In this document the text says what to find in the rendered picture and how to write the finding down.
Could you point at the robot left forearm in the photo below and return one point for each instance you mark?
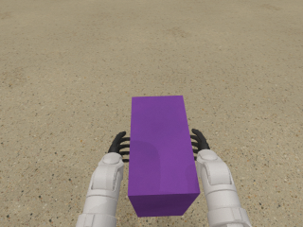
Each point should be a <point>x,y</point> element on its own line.
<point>99,209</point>

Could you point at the robot left hand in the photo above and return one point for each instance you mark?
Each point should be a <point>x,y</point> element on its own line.
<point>116,147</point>

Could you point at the robot right hand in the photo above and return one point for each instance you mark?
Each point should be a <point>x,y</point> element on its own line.
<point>200,144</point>

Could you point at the robot right forearm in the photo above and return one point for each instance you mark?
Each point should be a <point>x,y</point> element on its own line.
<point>223,203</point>

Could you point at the carton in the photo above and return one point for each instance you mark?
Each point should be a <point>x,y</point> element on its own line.
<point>162,179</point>

